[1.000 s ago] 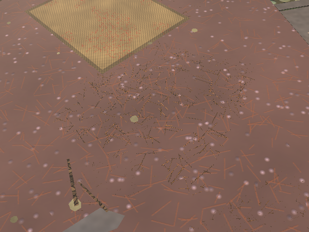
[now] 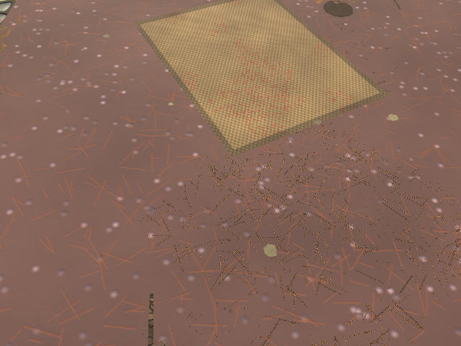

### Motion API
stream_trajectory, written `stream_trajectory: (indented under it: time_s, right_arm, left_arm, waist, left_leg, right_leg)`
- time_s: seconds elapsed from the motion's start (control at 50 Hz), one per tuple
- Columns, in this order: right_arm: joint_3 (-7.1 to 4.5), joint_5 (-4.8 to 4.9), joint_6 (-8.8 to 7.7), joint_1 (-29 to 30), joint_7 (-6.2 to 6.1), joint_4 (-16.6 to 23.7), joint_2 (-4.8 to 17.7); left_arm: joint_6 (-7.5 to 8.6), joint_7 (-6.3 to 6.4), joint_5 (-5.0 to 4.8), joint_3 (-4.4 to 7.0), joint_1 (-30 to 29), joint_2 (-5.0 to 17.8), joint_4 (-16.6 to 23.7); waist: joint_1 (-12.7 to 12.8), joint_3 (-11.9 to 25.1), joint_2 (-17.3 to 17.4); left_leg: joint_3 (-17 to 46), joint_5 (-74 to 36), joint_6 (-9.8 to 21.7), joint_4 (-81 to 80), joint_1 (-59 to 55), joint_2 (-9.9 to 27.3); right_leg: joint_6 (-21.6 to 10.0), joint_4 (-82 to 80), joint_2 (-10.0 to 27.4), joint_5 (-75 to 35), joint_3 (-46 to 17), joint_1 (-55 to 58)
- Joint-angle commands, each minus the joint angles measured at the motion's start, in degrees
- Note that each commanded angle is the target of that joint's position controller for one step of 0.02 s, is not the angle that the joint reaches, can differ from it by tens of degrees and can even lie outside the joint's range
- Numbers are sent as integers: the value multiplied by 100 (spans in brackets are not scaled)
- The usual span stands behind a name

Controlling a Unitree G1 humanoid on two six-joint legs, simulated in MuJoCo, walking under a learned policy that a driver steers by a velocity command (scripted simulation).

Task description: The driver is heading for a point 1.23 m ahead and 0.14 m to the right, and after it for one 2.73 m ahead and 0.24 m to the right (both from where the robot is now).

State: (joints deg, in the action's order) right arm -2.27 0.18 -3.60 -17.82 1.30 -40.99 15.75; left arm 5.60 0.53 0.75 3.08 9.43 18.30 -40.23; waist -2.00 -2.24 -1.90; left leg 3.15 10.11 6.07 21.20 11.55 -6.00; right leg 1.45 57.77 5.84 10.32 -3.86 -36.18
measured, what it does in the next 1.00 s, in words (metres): walks ahead: right foot, then left foot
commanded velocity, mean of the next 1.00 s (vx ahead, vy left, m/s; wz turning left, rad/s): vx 0.49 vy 0.00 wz -0.03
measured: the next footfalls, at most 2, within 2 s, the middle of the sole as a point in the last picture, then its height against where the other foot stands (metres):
right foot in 0.28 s outside the picture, level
left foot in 0.76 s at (170, 307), level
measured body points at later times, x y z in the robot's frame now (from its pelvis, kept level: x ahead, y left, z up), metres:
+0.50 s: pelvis +0.30 -0.04 +0.00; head +0.33 -0.04 +0.45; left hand +0.33 +0.24 -0.11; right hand +0.47 -0.28 -0.11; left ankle +0.28 +0.11 -0.67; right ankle +0.32 -0.13 -0.75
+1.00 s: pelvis +0.55 +0.05 +0.00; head +0.58 +0.06 +0.45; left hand +0.72 +0.32 -0.10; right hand +0.61 -0.24 -0.11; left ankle +0.55 +0.15 -0.75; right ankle +0.60 -0.11 -0.67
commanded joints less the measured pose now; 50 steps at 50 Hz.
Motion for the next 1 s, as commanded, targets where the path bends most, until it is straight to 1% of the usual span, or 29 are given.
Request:
stream_trajectory:
  time_s: [0.02, 0.1, 0.2, 0.24, 0.26, 0.28, 0.3, 0.32, 0.34, 0.36, 0.38, 0.4, 0.42, 0.48, 0.52, 0.56, 0.62, 0.66, 0.7, 0.74, 0.76, 0.78, 0.8, 0.82, 0.84, 0.86, 0.88, 0.92, 1.0]
  right_arm:
    - [-302, 53, -99, 125, -136, 370, 1020]
    - [-351, 134, -20, -259, -228, 194, 1111]
    - [-317, 117, 73, -623, -265, -44, 977]
    - [-342, 91, 126, -610, -264, -83, 1022]
    - [-325, 85, 142, -532, -251, -65, 993]
    - [-255, 44, 144, -447, -226, 2, 862]
    - [-131, -83, 109, -711, -222, 128, 553]
    - [-35, 104, 38, -1454, -203, 50, 250]
    - [-133, 197, 4, -984, -205, 20, 840]
    - [-192, 209, -11, -249, -195, 177, 1033]
    - [-170, 125, -34, 157, -191, 282, 953]
    - [-182, 47, -62, 308, -165, 338, 867]
    - [-173, 46, -63, 226, -138, 331, 755]
    - [-86, -24, -63, 244, -122, 372, 444]
    - [-18, -76, -109, 665, -115, 532, 324]
    - [24, -59, -171, 1107, -75, 615, 258]
    - [2, 7, -249, 1633, -1, 709, 336]
    - [-55, 44, -287, 1800, 28, 783, 466]
    - [-138, 64, -321, 1710, 28, 779, 641]
    - [-296, 37, -335, 912, -34, 573, 897]
    - [-398, -59, -336, 77, -96, 491, 1194]
    - [-516, -140, -244, -454, -107, 381, 1662]
    - [-431, -82, -210, -514, -63, 336, 1293]
    - [-330, -32, -202, -225, -65, 343, 930]
    - [-269, -33, -197, 90, -61, 346, 750]
    - [-220, -60, -196, 350, -48, 306, 565]
    - [-199, -101, -217, 516, -50, 273, 479]
    - [-240, -93, -288, 631, -58, 189, 499]
    - [-341, -71, -347, 555, -100, -25, 737]
  left_arm:
    - [14, 26, 45, 117, -209, 380, 416]
    - [109, -80, -34, 29, -1070, 194, 642]
    - [235, -259, -79, 56, -1344, 341, 729]
    - [249, -248, -85, 116, -1080, 464, 699]
    - [265, -212, -75, 199, -592, 600, 585]
    - [281, -175, -33, 285, 166, 806, 468]
    - [265, -144, 46, 380, 1121, 1217, 390]
    - [196, -225, -24, 429, 1536, 1261, 56]
    - [178, -234, -173, 288, 1467, 698, 97]
    - [136, -201, -162, 218, 1069, 493, 127]
    - [99, -192, -99, 171, 783, 444, 157]
    - [84, -186, -58, 142, 625, 373, 139]
    - [94, -176, -8, 113, 568, 319, 129]
    - [114, -177, -137, 122, 652, 397, 8]
    - [75, -127, -174, 183, 723, 584, -55]
    - [14, -78, -199, 220, 831, 684, -119]
    - [-77, -37, -236, 250, 1213, 780, -256]
    - [-126, -12, -271, 259, 1341, 781, -301]
    - [-175, 14, -263, 289, 1329, 834, -300]
    - [-214, 20, -217, 242, 1274, 683, -266]
    - [-208, 2, -121, 121, 1192, 361, -126]
    - [-153, 18, -181, -37, 1857, -184, 41]
    - [-132, 28, -306, 29, 1920, 200, 19]
    - [-161, 29, -365, 152, 1503, 581, 41]
    - [-197, 37, -316, 169, 1197, 603, 86]
    - [-229, 28, -252, 183, 1025, 551, 120]
    - [-282, 3, -241, 199, 1014, 468, 140]
    - [-383, -37, -253, 172, 983, 258, 179]
    - [-433, -78, -195, 130, 540, 128, 412]
  waist:
    - [96, -22, 437]
    - [-220, -63, 559]
    - [-299, -11, 701]
    - [-144, 60, 892]
    - [132, 351, 911]
    - [531, 1045, 855]
    - [731, 2061, 17]
    - [469, 2535, -1663]
    - [678, 1851, -845]
    - [727, 1007, -339]
    - [605, 514, 57]
    - [454, 246, 85]
    - [302, 235, -95]
    - [172, 202, -285]
    - [251, 81, -213]
    - [381, 27, -190]
    - [569, 42, -223]
    - [537, 54, -289]
    - [384, 95, -379]
    - [-74, 495, -332]
    - [-477, 1218, 38]
    - [-305, 2085, 1574]
    - [-320, 2046, 1798]
    - [-323, 1258, 1250]
    - [-220, 809, 911]
    - [-88, 493, 786]
    - [64, 336, 919]
    - [170, 206, 908]
    - [158, 23, 574]
  left_leg:
    - [1346, -572, 867, -1105, 142, 1292]
    - [1293, -443, 634, -922, 149, 1156]
    - [1669, -960, 553, -330, -809, 1550]
    - [1757, -1906, 465, 5, -1131, 1648]
    - [1618, -2896, 366, 543, -1188, 1469]
    - [1394, -3126, 209, 1565, -819, 1198]
    - [1071, -1556, -47, 3315, 450, 662]
    - [720, 2243, -413, 4967, 2350, -87]
    - [990, 2141, -401, 5432, 2985, 272]
    - [767, 1614, -405, 5415, 3166, 508]
    - [534, 1237, -429, 5176, 3060, 729]
    - [431, 975, -457, 4824, 2948, 917]
    - [378, 826, -478, 4604, 2682, 1057]
    - [102, 786, -635, 3838, 2521, 1146]
    - [6, 369, -768, 3009, 2522, 1139]
    - [-51, -420, -829, 2069, 2208, 1009]
    - [-89, -1267, -884, 1262, 1664, 748]
    - [58, -1253, -807, 919, 1470, 717]
    - [97, -950, -676, 707, 1137, 711]
    - [-25, -690, -424, 426, -123, 720]
    - [631, -517, -99, 575, -1461, 1495]
    - [2802, 392, 658, 272, -3300, 2864]
    - [3914, 1478, 833, -287, -3133, 3020]
    - [3175, 1686, 632, -417, -2490, 2821]
    - [2417, 1149, 508, -496, -1830, 2599]
    - [1857, 576, 457, -657, -1272, 2360]
    - [1414, 184, 415, -822, -873, 2204]
    - [837, -337, 461, -1106, -474, 2105]
    - [67, -1083, 554, -1339, -537, 2145]
  right_leg:
    - [213, -979, -69, -943, -35, -217]
    - [266, -2357, -407, -1739, 46, 257]
    - [-18, -3012, -480, -1483, 14, 411]
    - [-236, -3112, -564, -836, 148, 753]
    - [-419, -3336, -698, -779, 336, 1451]
    - [-730, -3184, -366, -1007, 131, 2787]
    - [-1302, -2811, 742, -1177, -1256, 4758]
    - [-2054, -3578, 1735, 256, -3777, 6117]
    - [-1803, -3953, 1594, 1335, -3837, 5703]
    - [-1583, -4070, 1377, 1131, -2922, 4904]
    - [-1503, -4231, 1137, 406, -2314, 4117]
    - [-1488, -4379, 935, -127, -1942, 3630]
    - [-1445, -4516, 770, -469, -1660, 3344]
    - [-1604, -4776, 583, -1234, -1259, 2954]
    - [-1634, -4903, 507, -1429, -1023, 2789]
    - [-1485, -4900, 311, -1384, -742, 2615]
    - [-1335, -4754, 301, -1251, -739, 2553]
    - [-1213, -4544, 434, -953, -986, 2748]
    - [-1081, -4266, 559, -811, -1224, 2913]
    - [-833, -3346, 235, -1270, -1067, 2700]
    - [-629, -1912, -125, -620, -825, 2016]
    - [-260, 71, -890, 1722, -109, 160]
    - [-210, 1084, -688, 2380, -416, -607]
    - [-213, 1428, -432, 1886, -463, -894]
    - [-190, 1389, -233, 1443, -310, -798]
    - [-164, 1176, -87, 1124, -276, -638]
    - [-152, 1009, 59, 899, -286, -401]
    - [-107, 857, 144, 645, -198, -160]
    - [-17, 4, 188, -147, -215, -434]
